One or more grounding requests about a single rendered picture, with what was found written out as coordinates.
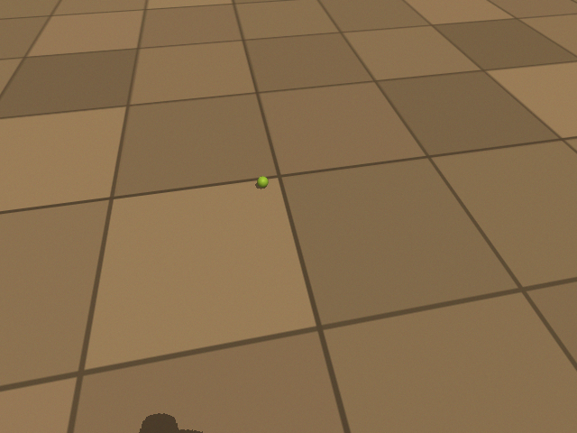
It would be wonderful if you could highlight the ball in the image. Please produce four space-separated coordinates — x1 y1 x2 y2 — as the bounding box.
257 176 269 188

